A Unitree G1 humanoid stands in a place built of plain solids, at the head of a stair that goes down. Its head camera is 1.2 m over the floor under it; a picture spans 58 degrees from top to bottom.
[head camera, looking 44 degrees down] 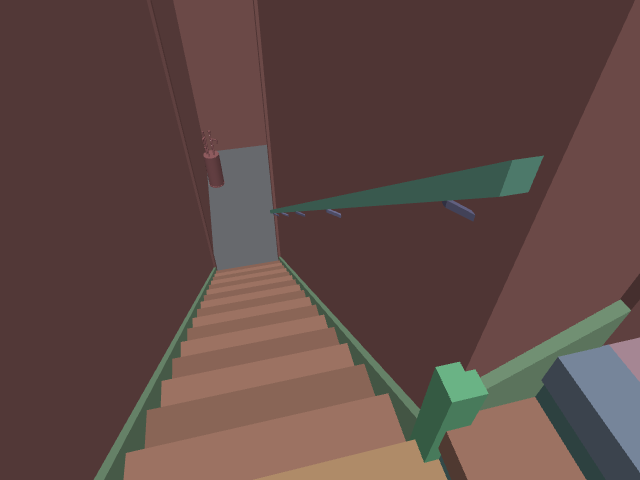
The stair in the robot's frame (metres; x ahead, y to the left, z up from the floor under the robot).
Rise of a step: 0.19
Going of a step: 0.23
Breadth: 0.85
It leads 13 degrees to the left of straight ahead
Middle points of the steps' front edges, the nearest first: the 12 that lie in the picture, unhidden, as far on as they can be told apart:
0.60 0.18 -0.19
0.82 0.23 -0.38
1.04 0.29 -0.57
1.26 0.34 -0.76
1.48 0.39 -0.96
1.70 0.44 -1.15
1.92 0.49 -1.34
2.15 0.54 -1.53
2.37 0.60 -1.72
2.59 0.65 -1.91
2.81 0.70 -2.10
3.03 0.75 -2.29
